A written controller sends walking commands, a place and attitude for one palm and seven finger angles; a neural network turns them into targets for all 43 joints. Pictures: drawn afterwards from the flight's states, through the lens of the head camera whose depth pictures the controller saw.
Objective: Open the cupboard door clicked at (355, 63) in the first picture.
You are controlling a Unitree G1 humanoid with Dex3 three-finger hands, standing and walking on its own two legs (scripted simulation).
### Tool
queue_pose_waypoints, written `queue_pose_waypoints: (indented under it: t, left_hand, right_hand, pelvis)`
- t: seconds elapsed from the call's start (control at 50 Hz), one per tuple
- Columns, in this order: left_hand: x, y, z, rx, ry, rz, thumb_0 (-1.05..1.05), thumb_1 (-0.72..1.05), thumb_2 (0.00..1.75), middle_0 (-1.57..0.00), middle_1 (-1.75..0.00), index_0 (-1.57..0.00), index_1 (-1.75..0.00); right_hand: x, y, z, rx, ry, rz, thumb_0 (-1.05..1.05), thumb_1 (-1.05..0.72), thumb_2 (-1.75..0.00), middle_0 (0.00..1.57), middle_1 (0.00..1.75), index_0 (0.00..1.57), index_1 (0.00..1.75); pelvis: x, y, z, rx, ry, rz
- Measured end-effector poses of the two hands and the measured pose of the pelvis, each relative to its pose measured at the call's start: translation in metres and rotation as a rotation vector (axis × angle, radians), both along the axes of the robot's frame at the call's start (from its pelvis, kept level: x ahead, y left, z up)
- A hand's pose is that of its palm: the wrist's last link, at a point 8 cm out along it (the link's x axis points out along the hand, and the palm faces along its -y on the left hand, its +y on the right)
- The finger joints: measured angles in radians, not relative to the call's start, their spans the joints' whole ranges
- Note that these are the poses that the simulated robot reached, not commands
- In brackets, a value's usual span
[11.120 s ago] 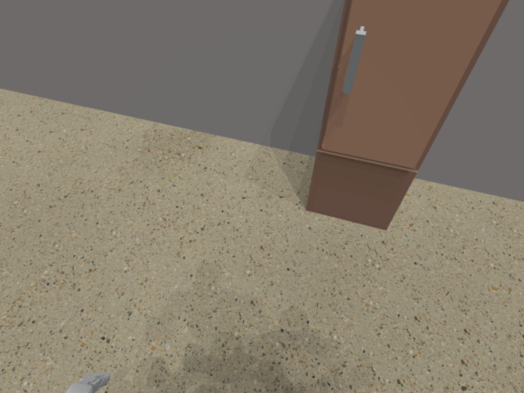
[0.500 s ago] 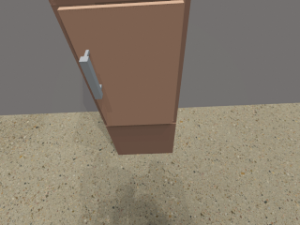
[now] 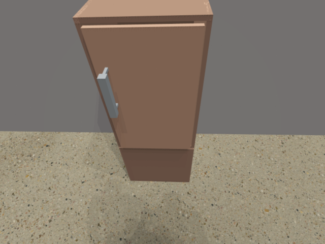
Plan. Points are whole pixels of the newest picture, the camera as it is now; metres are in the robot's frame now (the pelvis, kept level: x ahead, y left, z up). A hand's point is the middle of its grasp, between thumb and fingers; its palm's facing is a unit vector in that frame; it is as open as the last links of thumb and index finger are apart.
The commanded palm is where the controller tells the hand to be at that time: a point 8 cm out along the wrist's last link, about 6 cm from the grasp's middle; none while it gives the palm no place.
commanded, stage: shuffle to correct the standing spot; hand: left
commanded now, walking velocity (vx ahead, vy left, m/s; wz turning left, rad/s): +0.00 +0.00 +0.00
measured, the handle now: (110, 93) +0.58 +0.22 +0.04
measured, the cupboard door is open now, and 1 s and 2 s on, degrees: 0 0 0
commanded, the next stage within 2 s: come to a stop and stand still in 0.26 s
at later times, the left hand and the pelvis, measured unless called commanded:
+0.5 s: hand out of the picture +0.06 +0.21 -0.17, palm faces +0.01 -0.98 -0.20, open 7.3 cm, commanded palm none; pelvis +0.04 +0.03 +0.00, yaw +1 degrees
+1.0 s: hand out of the picture +0.12 +0.20 -0.17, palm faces +0.10 -0.97 -0.23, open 7.3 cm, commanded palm none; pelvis +0.05 +0.01 -0.01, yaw +3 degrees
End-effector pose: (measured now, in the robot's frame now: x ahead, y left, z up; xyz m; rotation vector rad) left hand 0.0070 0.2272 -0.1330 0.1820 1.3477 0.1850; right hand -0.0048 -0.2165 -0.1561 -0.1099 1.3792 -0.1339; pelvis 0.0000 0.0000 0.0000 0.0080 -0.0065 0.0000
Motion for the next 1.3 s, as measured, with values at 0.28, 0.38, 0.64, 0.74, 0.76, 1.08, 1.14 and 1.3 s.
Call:
queue_pose_waypoints:
  t: [0.28, 0.38, 0.64, 0.74, 0.76, 1.08, 1.14, 1.3]
  left_hand:
    - [-0.046, 0.011, -0.018, -0.073, 0.098, 0.079, 0.00, 0.91, 0.90, -0.20, -0.30, -0.21, -0.30]
    - [-0.027, 0.023, -0.017, -0.080, 0.156, 0.033, 0.00, 0.91, 0.90, -0.20, -0.30, -0.20, -0.30]
    - [0.145, 0.018, 0.000, 0.011, -0.138, -0.064, 0.01, 0.93, 0.90, -0.20, -0.30, -0.20, -0.30]
    - [0.164, 0.001, 0.000, 0.023, -0.207, -0.061, 0.00, 0.92, 0.90, -0.20, -0.30, -0.20, -0.30]
    - [0.162, -0.002, 0.001, 0.018, -0.205, -0.060, 0.00, 0.92, 0.90, -0.20, -0.30, -0.20, -0.30]
    - [0.071, 0.039, -0.011, -0.001, -0.092, 0.064, 0.00, 0.91, 0.90, -0.20, -0.30, -0.21, -0.30]
    - [0.050, 0.044, -0.006, 0.000, -0.043, 0.080, 0.00, 0.91, 0.90, -0.20, -0.30, -0.20, -0.30]
    - [0.008, 0.025, -0.001, -0.002, 0.058, 0.084, 0.00, 0.91, 0.90, -0.20, -0.30, -0.20, -0.30]
  right_hand:
    - [-0.031, 0.027, 0.005, -0.006, 0.118, 0.020, 0.01, -0.91, -0.89, 0.19, 0.30, 0.20, 0.30]
    - [-0.037, 0.045, 0.011, -0.010, 0.109, -0.036, 0.01, -0.91, -0.89, 0.19, 0.30, 0.20, 0.30]
    - [-0.031, 0.051, 0.006, 0.082, 0.283, -0.059, 0.01, -0.90, -0.89, 0.20, 0.30, 0.21, 0.30]
    - [0.023, 0.012, -0.012, 0.032, 0.188, -0.055, 0.01, -0.90, -0.89, 0.20, 0.30, 0.21, 0.30]
    - [0.037, 0.005, -0.012, 0.019, 0.154, -0.049, 0.01, -0.90, -0.89, 0.20, 0.30, 0.21, 0.30]
    - [0.123, 0.004, 0.022, -0.072, -0.187, 0.084, 0.00, -0.91, -0.89, 0.19, 0.30, 0.20, 0.30]
    - [0.103, 0.017, 0.022, -0.052, -0.131, 0.090, 0.00, -0.91, -0.89, 0.19, 0.30, 0.20, 0.30]
    - [0.072, 0.017, 0.005, -0.012, -0.032, 0.073, 0.01, -0.93, -0.89, 0.20, 0.30, 0.21, 0.30]
  pelvis:
    - [0.006, 0.024, -0.007, -0.023, 0.001, 0.022]
    - [0.023, 0.035, -0.004, -0.007, 0.018, 0.007]
    - [0.072, 0.011, -0.008, 0.016, 0.021, 0.036]
    - [0.076, 0.000, -0.014, 0.021, 0.001, 0.055]
    - [0.075, -0.001, -0.012, 0.023, 0.001, 0.055]
    - [0.043, 0.020, -0.007, 0.014, 0.008, 0.053]
    - [0.042, 0.024, 0.000, 0.010, 0.014, 0.058]
    - [0.038, 0.021, -0.001, 0.027, 0.024, 0.042]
